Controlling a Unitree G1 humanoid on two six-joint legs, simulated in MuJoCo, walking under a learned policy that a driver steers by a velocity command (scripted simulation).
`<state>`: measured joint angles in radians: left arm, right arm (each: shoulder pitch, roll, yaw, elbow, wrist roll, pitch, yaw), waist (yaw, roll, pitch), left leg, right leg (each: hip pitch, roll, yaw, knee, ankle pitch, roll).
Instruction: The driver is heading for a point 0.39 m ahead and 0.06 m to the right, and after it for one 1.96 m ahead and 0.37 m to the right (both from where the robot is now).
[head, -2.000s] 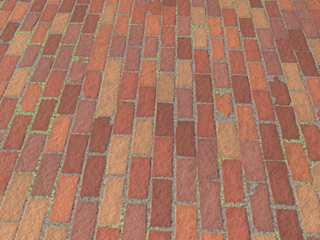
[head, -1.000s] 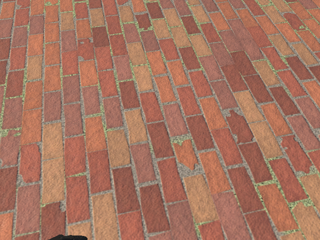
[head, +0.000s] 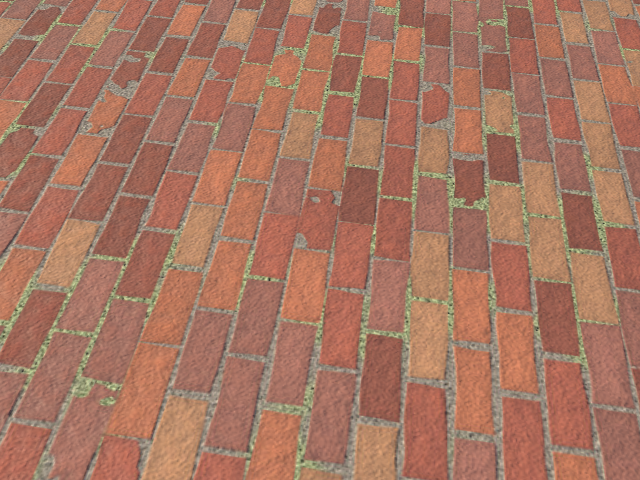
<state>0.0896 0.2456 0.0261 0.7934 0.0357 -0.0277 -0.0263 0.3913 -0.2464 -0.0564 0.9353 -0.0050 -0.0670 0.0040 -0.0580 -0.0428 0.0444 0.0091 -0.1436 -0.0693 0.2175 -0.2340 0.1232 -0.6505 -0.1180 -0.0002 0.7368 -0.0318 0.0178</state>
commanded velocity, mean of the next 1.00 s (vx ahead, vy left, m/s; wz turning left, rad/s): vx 0.11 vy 0.00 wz -0.15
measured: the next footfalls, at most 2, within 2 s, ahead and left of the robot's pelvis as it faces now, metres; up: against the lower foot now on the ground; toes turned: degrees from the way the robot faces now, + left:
right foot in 0.14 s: +0.20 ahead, -0.12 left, +0.00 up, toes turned -8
left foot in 0.52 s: +0.20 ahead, +0.09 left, +0.00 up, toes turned +0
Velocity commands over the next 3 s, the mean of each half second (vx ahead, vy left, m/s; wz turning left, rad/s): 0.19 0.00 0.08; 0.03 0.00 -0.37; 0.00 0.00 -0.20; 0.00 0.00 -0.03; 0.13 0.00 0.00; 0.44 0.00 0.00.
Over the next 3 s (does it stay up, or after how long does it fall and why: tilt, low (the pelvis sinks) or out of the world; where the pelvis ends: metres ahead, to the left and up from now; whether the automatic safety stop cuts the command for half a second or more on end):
stays up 0.43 -0.10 -0.02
